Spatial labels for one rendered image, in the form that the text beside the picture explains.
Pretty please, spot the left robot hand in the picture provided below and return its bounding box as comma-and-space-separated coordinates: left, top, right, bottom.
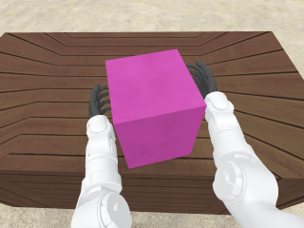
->
88, 84, 111, 119

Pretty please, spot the left robot forearm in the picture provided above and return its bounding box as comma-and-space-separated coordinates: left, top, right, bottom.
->
74, 115, 123, 212

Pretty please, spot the left robot upper arm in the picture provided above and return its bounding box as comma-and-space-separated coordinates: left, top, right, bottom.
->
71, 191, 133, 228

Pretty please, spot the pedestal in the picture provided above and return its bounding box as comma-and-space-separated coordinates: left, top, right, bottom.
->
0, 31, 304, 216

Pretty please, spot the right robot upper arm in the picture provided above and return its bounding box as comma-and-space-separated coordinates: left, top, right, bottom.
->
213, 160, 304, 228

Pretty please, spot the right robot forearm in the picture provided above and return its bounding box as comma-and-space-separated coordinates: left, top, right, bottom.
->
204, 91, 278, 189

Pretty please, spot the right robot hand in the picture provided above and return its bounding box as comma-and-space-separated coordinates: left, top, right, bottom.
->
186, 60, 219, 100

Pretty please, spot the carton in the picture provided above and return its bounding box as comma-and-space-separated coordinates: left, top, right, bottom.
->
105, 49, 207, 169

